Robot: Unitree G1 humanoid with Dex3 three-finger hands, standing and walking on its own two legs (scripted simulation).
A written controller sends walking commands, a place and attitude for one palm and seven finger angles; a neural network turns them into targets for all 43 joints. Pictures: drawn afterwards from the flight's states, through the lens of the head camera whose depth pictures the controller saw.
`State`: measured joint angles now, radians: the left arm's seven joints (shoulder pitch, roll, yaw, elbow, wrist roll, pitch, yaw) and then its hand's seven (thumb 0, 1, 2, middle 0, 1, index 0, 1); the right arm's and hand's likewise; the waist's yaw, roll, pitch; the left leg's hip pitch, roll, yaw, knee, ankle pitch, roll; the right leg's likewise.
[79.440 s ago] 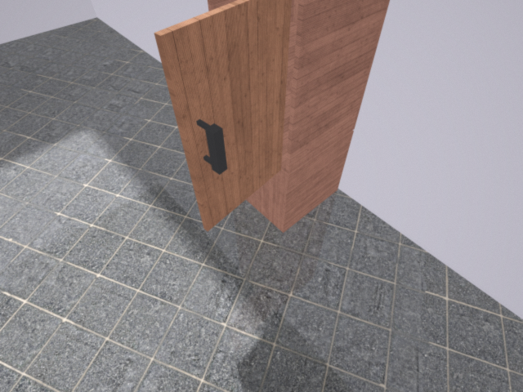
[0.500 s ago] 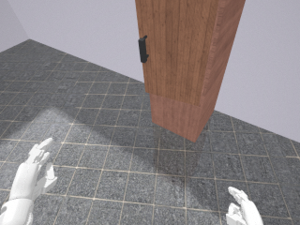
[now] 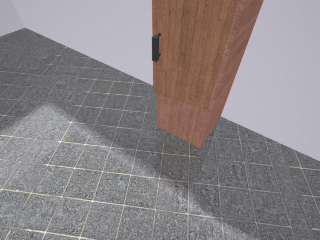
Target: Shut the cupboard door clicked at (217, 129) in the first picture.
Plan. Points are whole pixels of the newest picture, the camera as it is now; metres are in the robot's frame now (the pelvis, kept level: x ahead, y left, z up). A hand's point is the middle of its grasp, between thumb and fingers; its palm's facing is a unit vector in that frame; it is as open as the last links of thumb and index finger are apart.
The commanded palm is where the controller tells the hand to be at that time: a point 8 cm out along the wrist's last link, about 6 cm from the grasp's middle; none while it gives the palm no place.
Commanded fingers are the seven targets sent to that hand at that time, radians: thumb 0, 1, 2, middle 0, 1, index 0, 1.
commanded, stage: let the arm hang, fingers relaxed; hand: left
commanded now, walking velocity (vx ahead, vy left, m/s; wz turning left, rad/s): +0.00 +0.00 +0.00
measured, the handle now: (157, 47) +0.97 +0.07 -0.01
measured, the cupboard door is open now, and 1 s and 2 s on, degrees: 9 9 9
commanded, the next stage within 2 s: look to check the result in 0.50 s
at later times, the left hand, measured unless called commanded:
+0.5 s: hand out of the picture +0.01 +0.17 -0.17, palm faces +0.02 -0.99 -0.17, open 7.3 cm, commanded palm none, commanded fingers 0.00 0.90 0.90 -0.20 -0.30 -0.20 -0.30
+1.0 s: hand out of the picture +0.05 +0.18 -0.17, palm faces +0.01 -0.97 -0.23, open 7.3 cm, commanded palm none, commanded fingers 0.00 0.90 0.90 -0.20 -0.30 -0.20 -0.30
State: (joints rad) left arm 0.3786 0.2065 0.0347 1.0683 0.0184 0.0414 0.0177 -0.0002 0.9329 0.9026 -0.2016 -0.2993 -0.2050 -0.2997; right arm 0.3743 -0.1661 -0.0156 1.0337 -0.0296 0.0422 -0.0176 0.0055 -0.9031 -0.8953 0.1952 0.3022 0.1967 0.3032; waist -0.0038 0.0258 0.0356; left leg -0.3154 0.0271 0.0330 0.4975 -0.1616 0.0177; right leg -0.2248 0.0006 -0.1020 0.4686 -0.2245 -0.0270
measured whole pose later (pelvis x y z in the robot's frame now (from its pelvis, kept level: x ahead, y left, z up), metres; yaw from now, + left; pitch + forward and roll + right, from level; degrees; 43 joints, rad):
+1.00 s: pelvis +0.04 -0.01 +0.01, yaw -1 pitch -2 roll +0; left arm 0.26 0.18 0.02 1.15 0.01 -0.01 0.03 0.00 0.91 0.90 -0.20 -0.30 -0.20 -0.30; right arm 0.25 -0.17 0.00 1.12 -0.02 0.00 -0.03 0.00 -0.90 -0.90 0.20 0.30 0.20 0.30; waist 0.00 0.02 0.04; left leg -0.19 0.03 0.06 0.39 -0.17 0.00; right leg -0.12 0.01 -0.07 0.38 -0.23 -0.03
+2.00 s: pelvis +0.05 -0.04 -0.01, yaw +26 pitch +1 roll +0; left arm 0.13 0.22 0.06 0.86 0.03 0.02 0.03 0.00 0.91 0.90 -0.20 -0.30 -0.20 -0.30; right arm 0.19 -0.25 -0.09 0.93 -0.03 0.07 0.00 0.00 -0.90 -0.89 0.20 0.30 0.20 0.30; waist -0.03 0.06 0.08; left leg -0.50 -0.07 -0.12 0.85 -0.41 -0.03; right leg -0.29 -0.03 -0.03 0.59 -0.31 0.00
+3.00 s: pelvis +0.20 +0.06 +0.01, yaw +63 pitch +1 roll +1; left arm 0.26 0.16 0.05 0.93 0.02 -0.05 0.02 0.00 0.93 0.90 -0.20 -0.30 -0.21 -0.30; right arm 0.25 -0.24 -0.08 0.97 -0.03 0.03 0.03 0.01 -0.91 -0.90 0.19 0.30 0.19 0.30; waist -0.04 0.02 0.06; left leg -0.59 0.05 0.01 1.20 -0.26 -0.02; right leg -0.16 -0.09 -0.25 0.41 -0.26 -0.02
